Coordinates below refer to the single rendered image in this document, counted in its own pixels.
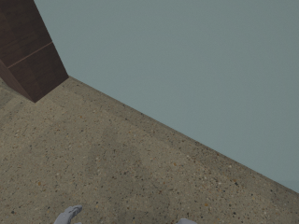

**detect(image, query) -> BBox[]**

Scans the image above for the left robot hand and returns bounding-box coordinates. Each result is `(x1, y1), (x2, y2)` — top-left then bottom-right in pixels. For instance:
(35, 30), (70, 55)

(53, 204), (83, 224)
